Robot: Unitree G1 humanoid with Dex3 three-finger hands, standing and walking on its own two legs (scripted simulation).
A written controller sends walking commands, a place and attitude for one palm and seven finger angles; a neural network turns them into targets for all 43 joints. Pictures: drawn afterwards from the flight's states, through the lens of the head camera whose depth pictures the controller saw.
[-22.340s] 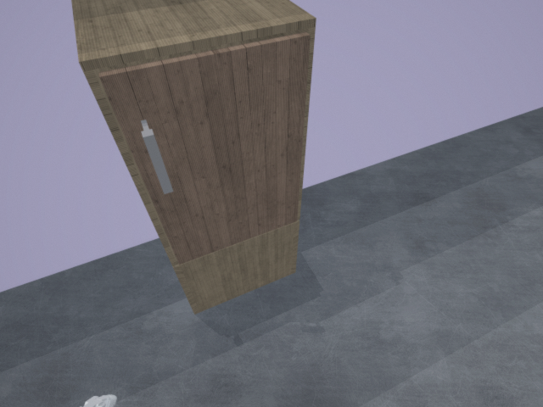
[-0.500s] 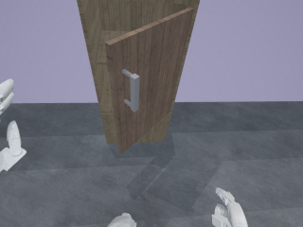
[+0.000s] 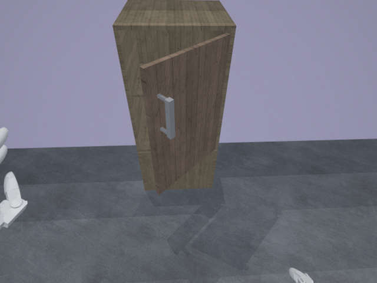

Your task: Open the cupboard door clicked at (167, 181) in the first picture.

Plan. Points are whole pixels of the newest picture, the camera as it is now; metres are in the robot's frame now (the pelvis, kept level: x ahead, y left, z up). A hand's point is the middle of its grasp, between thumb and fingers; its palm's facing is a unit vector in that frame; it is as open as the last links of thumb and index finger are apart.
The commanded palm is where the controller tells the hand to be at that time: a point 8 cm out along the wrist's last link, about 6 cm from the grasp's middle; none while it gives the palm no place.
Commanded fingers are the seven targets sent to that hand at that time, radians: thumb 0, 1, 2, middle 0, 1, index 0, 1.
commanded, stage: stop stepping back and stand still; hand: left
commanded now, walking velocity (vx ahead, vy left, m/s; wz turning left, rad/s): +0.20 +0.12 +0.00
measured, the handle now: (165, 116) +0.60 +0.13 +0.03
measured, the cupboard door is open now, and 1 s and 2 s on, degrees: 43 43 43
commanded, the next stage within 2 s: let the arm hang, fingers relaxed in 1.32 s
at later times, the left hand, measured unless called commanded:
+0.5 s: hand (17, 197) +0.20 +0.30 +0.16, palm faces +0.44 -0.75 -0.49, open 7.4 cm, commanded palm +0.13 +0.34 +0.17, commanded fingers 0.00 0.90 0.90 -0.20 -0.30 -0.20 -0.30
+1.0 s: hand out of the picture +0.16 +0.32 +0.15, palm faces +0.43 -0.76 -0.48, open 7.4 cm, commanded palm +0.11 +0.35 +0.17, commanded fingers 0.00 0.90 0.90 -0.20 -0.30 -0.20 -0.30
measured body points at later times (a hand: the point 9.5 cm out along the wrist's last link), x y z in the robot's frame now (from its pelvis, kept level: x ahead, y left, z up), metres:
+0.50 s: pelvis +0.01 +0.03 -0.01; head +0.02 +0.03 +0.44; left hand +0.17 +0.34 +0.18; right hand +0.18 -0.18 -0.10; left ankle -0.04 +0.16 -0.74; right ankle +0.02 -0.06 -0.74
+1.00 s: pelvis -0.02 +0.05 +0.00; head -0.01 +0.04 +0.45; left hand +0.13 +0.35 +0.17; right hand +0.15 -0.19 -0.09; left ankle -0.04 +0.16 -0.74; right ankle +0.02 -0.06 -0.74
